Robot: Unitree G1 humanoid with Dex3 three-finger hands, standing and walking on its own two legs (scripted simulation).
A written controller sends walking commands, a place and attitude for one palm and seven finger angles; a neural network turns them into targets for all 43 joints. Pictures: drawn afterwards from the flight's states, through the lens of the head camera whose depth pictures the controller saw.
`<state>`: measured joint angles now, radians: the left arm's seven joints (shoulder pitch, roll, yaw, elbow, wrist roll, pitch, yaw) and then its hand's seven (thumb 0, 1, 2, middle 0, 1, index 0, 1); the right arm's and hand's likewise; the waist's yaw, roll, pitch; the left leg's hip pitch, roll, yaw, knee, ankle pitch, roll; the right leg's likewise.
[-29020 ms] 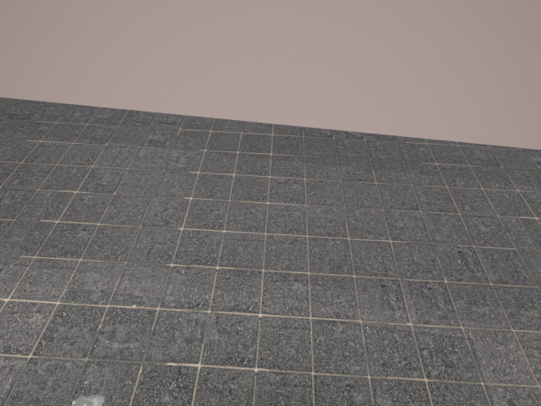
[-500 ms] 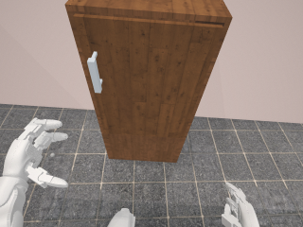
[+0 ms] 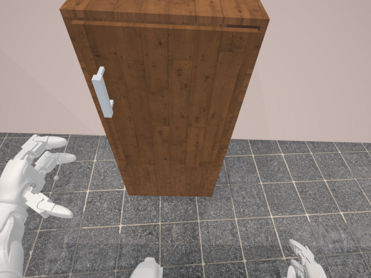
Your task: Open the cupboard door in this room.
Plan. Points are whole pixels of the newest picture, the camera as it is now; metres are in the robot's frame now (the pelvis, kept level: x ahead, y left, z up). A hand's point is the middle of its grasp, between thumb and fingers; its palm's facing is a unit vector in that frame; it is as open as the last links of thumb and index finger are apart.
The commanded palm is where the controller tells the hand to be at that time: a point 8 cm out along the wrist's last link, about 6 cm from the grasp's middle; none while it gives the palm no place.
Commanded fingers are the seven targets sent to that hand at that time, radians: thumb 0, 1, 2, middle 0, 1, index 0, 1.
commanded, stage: raise the hand with hooked fingers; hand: left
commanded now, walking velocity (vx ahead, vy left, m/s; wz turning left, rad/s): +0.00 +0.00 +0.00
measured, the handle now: (105, 92) +0.55 +0.25 +0.06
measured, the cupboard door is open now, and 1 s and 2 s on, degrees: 0 0 0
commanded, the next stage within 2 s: move the hooked fingers beside the handle in 0.22 s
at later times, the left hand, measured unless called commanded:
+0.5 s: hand (57, 171) +0.30 +0.27 +0.07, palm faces +0.07 -1.00 -0.01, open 14.0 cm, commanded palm +0.29 +0.32 +0.08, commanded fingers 0.00 -0.50 0.30 -0.30 -1.20 -0.30 -1.20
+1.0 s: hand (64, 142) +0.37 +0.29 +0.07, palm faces +0.05 -1.00 +0.00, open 14.0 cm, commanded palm +0.36 +0.33 +0.07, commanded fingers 0.00 -0.50 0.30 -0.30 -1.20 -0.30 -1.20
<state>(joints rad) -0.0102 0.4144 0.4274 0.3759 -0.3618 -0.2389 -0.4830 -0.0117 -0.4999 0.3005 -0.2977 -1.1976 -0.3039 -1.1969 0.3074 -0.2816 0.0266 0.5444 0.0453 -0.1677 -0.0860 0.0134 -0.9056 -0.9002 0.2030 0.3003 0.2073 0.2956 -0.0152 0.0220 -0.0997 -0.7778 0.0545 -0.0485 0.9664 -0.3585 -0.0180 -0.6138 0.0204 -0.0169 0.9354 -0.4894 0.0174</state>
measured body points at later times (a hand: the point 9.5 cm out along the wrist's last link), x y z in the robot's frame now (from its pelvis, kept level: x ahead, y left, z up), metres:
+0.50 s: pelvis +0.00 -0.01 -0.01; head +0.04 +0.00 +0.44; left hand +0.29 +0.33 +0.08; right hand +0.16 -0.26 -0.08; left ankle +0.07 +0.13 -0.68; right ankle -0.01 -0.14 -0.68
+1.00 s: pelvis +0.00 +0.00 -0.01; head +0.07 +0.02 +0.43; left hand +0.36 +0.34 +0.07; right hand +0.09 -0.27 -0.11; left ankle +0.07 +0.13 -0.68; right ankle -0.01 -0.14 -0.68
